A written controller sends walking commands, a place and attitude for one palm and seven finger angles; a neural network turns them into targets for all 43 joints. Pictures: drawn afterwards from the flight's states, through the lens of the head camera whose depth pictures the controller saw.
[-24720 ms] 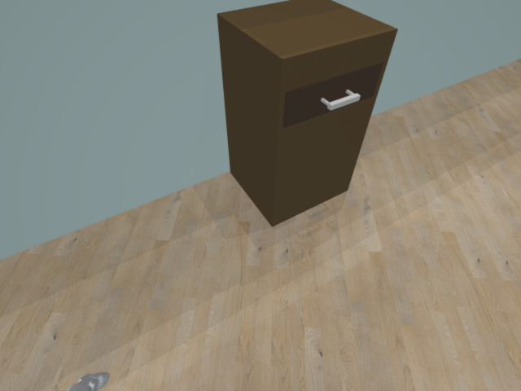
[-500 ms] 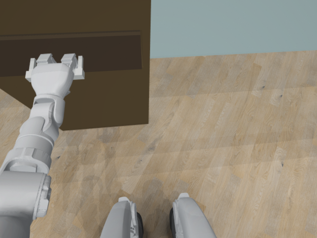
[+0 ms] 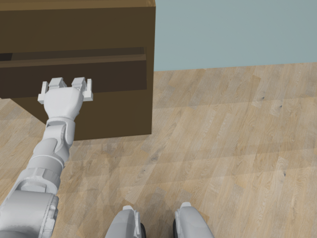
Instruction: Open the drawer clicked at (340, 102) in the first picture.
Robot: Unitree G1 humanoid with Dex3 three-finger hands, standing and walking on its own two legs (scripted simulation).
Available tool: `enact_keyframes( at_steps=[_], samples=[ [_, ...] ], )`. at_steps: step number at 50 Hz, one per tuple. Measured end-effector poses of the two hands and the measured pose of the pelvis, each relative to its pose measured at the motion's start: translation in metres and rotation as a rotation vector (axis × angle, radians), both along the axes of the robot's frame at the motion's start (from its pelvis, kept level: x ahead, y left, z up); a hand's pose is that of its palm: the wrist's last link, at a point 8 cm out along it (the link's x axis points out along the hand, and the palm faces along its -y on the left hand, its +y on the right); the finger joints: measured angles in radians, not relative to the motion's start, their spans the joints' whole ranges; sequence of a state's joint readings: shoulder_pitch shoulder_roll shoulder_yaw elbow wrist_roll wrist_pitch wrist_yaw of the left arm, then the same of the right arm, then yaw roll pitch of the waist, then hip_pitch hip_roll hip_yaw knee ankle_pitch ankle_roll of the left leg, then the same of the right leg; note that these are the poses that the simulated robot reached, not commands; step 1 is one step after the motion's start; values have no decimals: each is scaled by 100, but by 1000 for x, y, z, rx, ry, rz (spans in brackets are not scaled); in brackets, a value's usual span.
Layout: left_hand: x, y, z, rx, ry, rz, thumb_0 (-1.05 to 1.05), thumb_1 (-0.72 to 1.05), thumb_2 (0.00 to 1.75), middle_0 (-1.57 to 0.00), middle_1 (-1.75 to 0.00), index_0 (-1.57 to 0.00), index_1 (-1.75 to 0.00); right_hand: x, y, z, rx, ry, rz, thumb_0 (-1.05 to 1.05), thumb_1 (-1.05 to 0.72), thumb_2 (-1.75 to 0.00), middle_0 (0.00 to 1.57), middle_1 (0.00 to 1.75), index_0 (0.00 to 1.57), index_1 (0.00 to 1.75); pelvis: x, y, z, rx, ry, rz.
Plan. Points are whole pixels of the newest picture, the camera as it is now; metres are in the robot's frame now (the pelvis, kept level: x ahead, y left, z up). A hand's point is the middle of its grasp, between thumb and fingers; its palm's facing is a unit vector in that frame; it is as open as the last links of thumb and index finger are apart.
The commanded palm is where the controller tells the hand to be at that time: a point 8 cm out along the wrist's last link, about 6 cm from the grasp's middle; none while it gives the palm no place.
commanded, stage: pull the drawer open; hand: left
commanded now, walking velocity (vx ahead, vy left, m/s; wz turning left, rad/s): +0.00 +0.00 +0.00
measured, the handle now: (67, 90) +0.49 +0.25 -0.03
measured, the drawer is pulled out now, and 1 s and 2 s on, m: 0.04 0.13 0.18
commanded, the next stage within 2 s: none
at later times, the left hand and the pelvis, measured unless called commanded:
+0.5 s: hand (72, 126) +0.40 +0.23 -0.05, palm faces -0.06 -0.04 -1.00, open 5.3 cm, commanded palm +0.37 +0.22 -0.01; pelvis -0.03 -0.01 +0.00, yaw +1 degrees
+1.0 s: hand (71, 140) +0.36 +0.22 -0.05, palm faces -0.05 -0.04 -1.00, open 5.2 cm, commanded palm +0.32 +0.22 -0.01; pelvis -0.02 -0.03 +0.00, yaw +2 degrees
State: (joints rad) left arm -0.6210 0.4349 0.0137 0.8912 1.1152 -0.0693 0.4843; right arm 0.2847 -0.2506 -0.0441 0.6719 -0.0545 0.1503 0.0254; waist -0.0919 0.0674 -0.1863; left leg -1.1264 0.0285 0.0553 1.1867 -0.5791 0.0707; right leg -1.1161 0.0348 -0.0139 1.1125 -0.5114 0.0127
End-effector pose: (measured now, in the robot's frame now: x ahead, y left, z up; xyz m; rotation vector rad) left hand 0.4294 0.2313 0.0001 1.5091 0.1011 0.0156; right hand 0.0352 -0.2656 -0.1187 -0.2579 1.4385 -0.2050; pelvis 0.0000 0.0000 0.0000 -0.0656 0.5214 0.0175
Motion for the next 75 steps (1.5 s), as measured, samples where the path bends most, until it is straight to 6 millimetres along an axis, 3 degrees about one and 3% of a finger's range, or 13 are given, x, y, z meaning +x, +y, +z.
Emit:
enact_keyframes(
  at_steps=[12, 24, 40, 55, 75],
  samples=[
    [-22, -3, 0, 18, -1, 15, 1, 79, 83, -31, -135, -41, -135, -12, -1, -5, 13, -12, -4, 0, -91, -90, 21, 30, 20, 30, -14, -4, -2, 6, -22, 3],
    [-44, -5, 0, 25, 10, 25, 1, 79, 83, -32, -135, -40, -135, -9, -13, -10, 8, -62, 9, 1, -91, -90, 20, 30, 20, 30, -25, -14, -4, 20, -37, 5],
    [-76, -8, 0, 27, -7, 34, 1, 79, 84, -31, -135, -40, -135, 18, -19, -12, 23, -127, 38, 1, -91, -90, 20, 30, 20, 30, -23, -23, -2, 35, -50, 7],
    [-93, -10, 0, 15, -2, 46, 2, 79, 83, -31, -135, -41, -135, 46, -18, -5, 22, -189, 55, 1, -91, -90, 20, 30, 20, 30, -15, -25, 3, 40, -65, 2],
    [-114, -12, -1, 17, -19, 45, 1, 79, 83, -30, -135, -42, -135, 64, -7, -1, 33, -231, 67, 1, -91, -90, 20, 30, 20, 30, -12, -18, 5, 36, -81, -2]
  ],
)
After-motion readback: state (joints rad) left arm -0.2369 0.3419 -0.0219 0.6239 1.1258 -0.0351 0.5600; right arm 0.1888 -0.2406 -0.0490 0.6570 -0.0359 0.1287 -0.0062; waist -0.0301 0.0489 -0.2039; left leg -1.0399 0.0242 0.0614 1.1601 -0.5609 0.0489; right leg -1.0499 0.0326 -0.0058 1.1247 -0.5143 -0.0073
